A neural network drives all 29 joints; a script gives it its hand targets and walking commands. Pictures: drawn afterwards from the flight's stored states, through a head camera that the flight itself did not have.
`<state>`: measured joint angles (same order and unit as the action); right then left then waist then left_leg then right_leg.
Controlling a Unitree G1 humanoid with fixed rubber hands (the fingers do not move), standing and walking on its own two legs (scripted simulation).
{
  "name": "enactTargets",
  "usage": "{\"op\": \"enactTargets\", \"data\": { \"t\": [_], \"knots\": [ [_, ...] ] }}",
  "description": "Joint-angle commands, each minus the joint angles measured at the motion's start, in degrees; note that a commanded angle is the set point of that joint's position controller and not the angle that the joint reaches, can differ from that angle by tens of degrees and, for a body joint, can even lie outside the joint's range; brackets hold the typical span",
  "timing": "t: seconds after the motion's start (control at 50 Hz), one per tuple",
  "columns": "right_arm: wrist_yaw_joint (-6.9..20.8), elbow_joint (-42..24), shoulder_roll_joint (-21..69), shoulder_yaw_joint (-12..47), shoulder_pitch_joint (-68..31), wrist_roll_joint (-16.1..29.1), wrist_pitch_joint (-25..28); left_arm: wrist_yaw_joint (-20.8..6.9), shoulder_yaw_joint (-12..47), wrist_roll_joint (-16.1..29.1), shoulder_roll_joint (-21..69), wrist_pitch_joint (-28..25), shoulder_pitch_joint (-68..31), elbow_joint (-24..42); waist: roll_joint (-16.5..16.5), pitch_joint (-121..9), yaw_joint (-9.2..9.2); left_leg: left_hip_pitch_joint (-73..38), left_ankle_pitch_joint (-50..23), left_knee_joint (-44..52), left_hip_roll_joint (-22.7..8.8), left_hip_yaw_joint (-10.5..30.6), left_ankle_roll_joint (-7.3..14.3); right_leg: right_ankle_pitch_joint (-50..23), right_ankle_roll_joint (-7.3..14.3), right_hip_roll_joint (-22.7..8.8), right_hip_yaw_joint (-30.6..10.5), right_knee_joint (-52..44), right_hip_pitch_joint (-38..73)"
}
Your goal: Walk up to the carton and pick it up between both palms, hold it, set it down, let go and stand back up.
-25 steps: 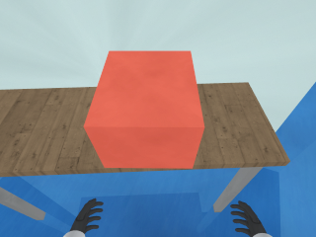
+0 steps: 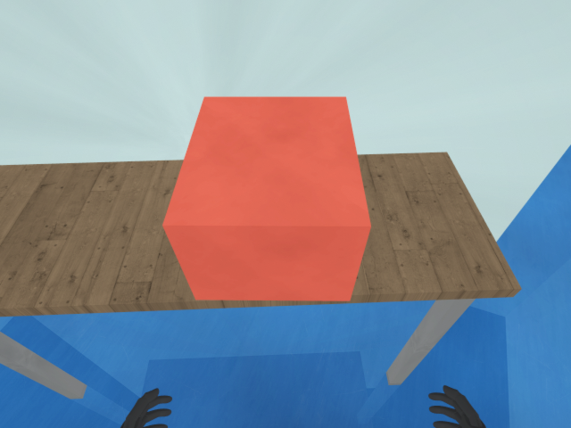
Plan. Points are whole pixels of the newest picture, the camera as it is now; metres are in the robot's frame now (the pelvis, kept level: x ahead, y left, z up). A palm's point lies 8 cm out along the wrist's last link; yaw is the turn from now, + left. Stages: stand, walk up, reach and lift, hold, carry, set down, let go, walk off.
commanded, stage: stand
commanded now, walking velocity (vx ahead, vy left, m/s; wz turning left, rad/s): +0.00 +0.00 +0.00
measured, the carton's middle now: (273, 194) +0.47 +0.05 +0.04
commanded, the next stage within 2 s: walk up in 0.42 s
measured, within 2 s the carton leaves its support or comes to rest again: neither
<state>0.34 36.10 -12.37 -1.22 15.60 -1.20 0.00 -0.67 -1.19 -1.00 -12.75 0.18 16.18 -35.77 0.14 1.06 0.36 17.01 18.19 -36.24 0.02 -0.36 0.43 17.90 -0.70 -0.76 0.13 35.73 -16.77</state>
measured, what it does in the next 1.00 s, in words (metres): stands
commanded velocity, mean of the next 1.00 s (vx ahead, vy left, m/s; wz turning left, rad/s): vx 0.00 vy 0.00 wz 0.00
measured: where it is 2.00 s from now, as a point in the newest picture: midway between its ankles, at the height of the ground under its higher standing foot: outside the picture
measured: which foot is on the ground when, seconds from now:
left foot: down 0.00-1.00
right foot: down 0.00-1.00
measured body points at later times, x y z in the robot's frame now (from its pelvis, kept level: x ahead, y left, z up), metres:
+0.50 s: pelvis +0.00 +0.00 +0.00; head +0.01 +0.00 +0.45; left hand +0.11 +0.25 -0.11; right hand +0.11 -0.25 -0.11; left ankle +0.01 +0.11 -0.73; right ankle +0.01 -0.13 -0.73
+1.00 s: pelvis -0.02 +0.00 +0.00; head -0.02 +0.00 +0.45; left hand +0.09 +0.26 -0.10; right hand +0.11 -0.26 -0.10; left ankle +0.01 +0.11 -0.72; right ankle +0.01 -0.13 -0.72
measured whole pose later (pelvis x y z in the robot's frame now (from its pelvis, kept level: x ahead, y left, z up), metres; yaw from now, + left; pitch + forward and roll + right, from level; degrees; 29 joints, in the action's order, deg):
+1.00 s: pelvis -0.02 +0.00 +0.00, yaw +3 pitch -2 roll +0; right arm 1.6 36.5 -15.2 -2.8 17.7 -2.2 -1.7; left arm 0.1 -1.9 -2.5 -14.6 0.2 17.0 -36.1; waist 0.4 0.7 0.0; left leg 19.8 25.0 -41.1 1.1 1.7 0.8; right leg 20.3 1.3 -2.3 3.2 36.5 -17.0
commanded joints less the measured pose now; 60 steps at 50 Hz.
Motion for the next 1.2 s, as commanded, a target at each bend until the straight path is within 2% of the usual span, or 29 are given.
{"op": "enactTargets", "data": {
  "t": [0.0, 0.58, 0.6, 0.66, 0.78, 0.86, 0.88, 0.9, 0.92, 0.94, 0.96, 0.98, 1.02, 1.04, 1.06, 1.08, 1.1, 1.12, 1.14, 1.18],
  "knots": [
    [-0.2, -6.1, -7.3, -2.5, -1.2, 0.3, 1.9, 0.4, -2.3, -0.4, -6.7, -2.0, -0.5, 5.6, 0.2, -0.4, -0.17, 1.4, -1.7, 9.1, -4.6, 5.8, 1.7, -2.8, 2.2, -3.3, -4.2, -6.5, 0.9],
    [-0.3, -4.2, -7.8, -2.2, 0.5, 0.4, 1.5, 0.8, -2.1, 0.1, -7.5, -1.7, 1.3, 4.6, -0.2, -1.4, -0.36, -1.4, -7.0, 8.3, -4.6, 5.4, 1.6, -6.8, 2.5, -3.9, -4.6, -7.1, 1.8],
    [-0.4, -5.3, -10.0, -2.9, -1.2, 0.5, 1.4, 1.1, -2.9, 0.1, -9.8, -1.6, -1.6, 5.5, -0.1, 1.9, -0.69, 1.1, -15.9, 6.3, -4.6, 6.4, 1.8, -13.5, 2.9, -4.2, -4.0, -4.8, 1.3],
    [-0.4, -5.2, -10.2, -3.0, -0.2, 0.4, 1.1, 1.2, -2.9, 0.2, -9.5, -1.2, -0.1, 5.4, 0.2, -2.4, -0.3, -0.8, -17.9, 5.4, -5.0, 6.3, 2.5, -14.3, 3.4, -4.5, -3.4, -3.5, 3.3],
    [-0.2, -5.8, -10.1, -2.8, -0.7, 0.4, 0.3, 1.1, -2.5, 0.3, -9.2, -0.5, -1.3, 5.4, 0.5, -4.4, -0.36, 1.2, -11.1, 5.9, -4.9, 8.0, 2.8, -7.1, 3.7, -4.8, -2.9, -3.4, 3.2],
    [0.1, -6.2, -9.9, -2.9, -0.6, 0.2, 0.0, 1.0, -2.7, 0.4, -10.6, -0.5, -2.3, 5.4, -1.5, -1.4, -0.41, 2.1, -4.6, 4.9, -2.8, 7.3, 1.9, 1.1, 4.6, -6.4, -4.9, -7.8, -1.5],
    [1.0, -4.9, -8.3, -3.3, 2.8, -1.3, -0.2, 1.0, -3.8, -1.9, -9.7, -1.3, 3.8, 4.2, -1.5, -4.1, 0.69, 4.1, 14.7, 1.4, -0.2, 5.4, 2.1, 23.0, 7.1, -8.4, -9.4, -12.2, 1.9],
    [1.3, -5.1, -7.5, -3.3, 3.1, -1.5, -0.5, 1.3, -4.7, -2.4, -11.9, -1.4, 5.3, 3.4, -4.3, 0.0, 1.2, 8.6, 17.0, -4.0, 1.5, 2.1, 1.0, 33.4, 9.6, -13.0, -15.4, -18.0, 0.5],
    [1.6, -5.2, -6.5, -3.3, 4.2, -1.7, -0.7, 1.7, -5.1, -2.6, -13.4, -1.6, 4.5, 3.0, -8.2, 3.0, 0.86, 9.5, 12.1, -10.4, 1.0, 0.2, 0.5, 35.4, 12.1, -17.9, -20.3, -22.0, -1.5],
    [1.9, -5.3, -6.5, -3.3, 4.7, -1.8, -0.6, 1.9, -5.1, -2.6, -13.8, -1.8, 3.2, 2.9, -8.0, 4.7, 0.48, 11.0, 10.8, -12.0, -0.5, 1.1, 0.4, 33.8, 13.4, -20.2, -21.6, -23.3, -2.8],
    [2.0, -5.4, -6.8, -3.3, 5.1, -1.6, -0.3, 2.1, -4.9, -2.7, -13.5, -2.0, 2.3, 3.4, -8.0, 5.6, -0.08, 11.2, 9.5, -9.7, -1.7, 1.5, 0.6, 30.2, 13.3, -20.2, -20.4, -22.5, -2.4],
    [2.2, -5.4, -6.7, -3.3, 5.2, -1.4, 0.3, 2.1, -4.6, -2.6, -12.8, -2.3, 0.9, 3.5, -7.6, 5.6, -0.64, 9.0, 6.8, -6.4, -2.3, 1.5, 1.0, 26.2, 12.1, -18.8, -17.1, -21.1, -3.2],
    [2.4, -4.3, -6.6, -3.8, 8.0, -0.9, 1.7, 1.5, -4.1, -2.1, -11.3, -2.1, -2.0, 3.9, -7.0, 4.1, -2.6, -1.6, 1.2, 3.5, -0.7, -0.2, 1.7, 19.7, 7.8, -13.0, -6.9, -16.7, -7.7],
    [2.4, -3.5, -6.7, -4.2, 9.6, -0.7, 2.2, 1.3, -3.6, -1.7, -10.2, -1.9, -2.4, 3.9, -5.1, 3.9, -3.35, -5.6, -1.9, 7.6, 0.3, 0.2, 1.9, 17.6, 5.5, -9.4, -2.3, -13.0, -9.4],
    [2.2, -2.7, -7.9, -4.5, 11.0, -0.9, 2.5, 1.0, -3.0, -1.3, -8.8, -1.8, -1.3, 3.9, -1.2, 2.7, -3.55, -8.5, -1.6, 10.2, -1.4, 4.8, 2.8, 15.6, 3.6, -6.0, 1.9, -6.0, -10.9],
    [1.7, -2.6, -10.9, -4.9, 12.0, -0.8, 2.7, 0.8, -1.9, -0.8, -5.9, -1.8, -0.1, 4.7, 7.6, 2.3, -4.05, -9.3, 6.2, 16.6, -8.7, 18.9, 6.0, 14.5, 1.0, -1.3, 6.2, 5.9, -14.4],
    [0.9, -2.5, -12.6, -5.0, 12.0, -0.8, 2.4, 1.0, -1.4, -0.7, -4.8, -1.7, 2.1, 4.9, 10.7, 2.5, -4.02, -8.8, 11.5, 21.1, -14.8, 28.7, 9.2, 17.3, 0.0, 0.2, 4.3, 11.0, -16.9],
    [0.0, -1.8, -13.1, -5.3, 12.6, -1.2, 1.9, 1.0, -2.0, -1.0, -5.7, -1.3, 3.3, 4.7, 8.1, 3.4, -4.16, -7.3, 16.7, 22.6, -17.4, 30.2, 11.7, 19.0, 0.1, -1.0, 1.8, 15.7, -17.8],
    [-0.7, -1.8, -13.5, -5.5, 11.7, -1.7, 1.7, 0.7, -2.2, -1.0, -6.4, -0.9, 4.8, 4.2, 6.1, 3.3, -3.02, -5.4, 20.2, 22.8, -18.6, 30.1, 13.0, 18.2, 0.2, -2.5, 0.2, 17.0, -17.1],
    [-1.0, -1.8, -12.2, -4.7, 9.5, -1.6, 1.6, 0.6, -2.5, -0.9, -6.8, -1.3, 4.9, 4.3, 6.2, 4.3, -2.54, -3.6, 12.4, 21.7, -15.8, 24.8, 11.9, 15.1, 0.3, -2.9, -0.8, 13.8, -15.3]
  ]
}}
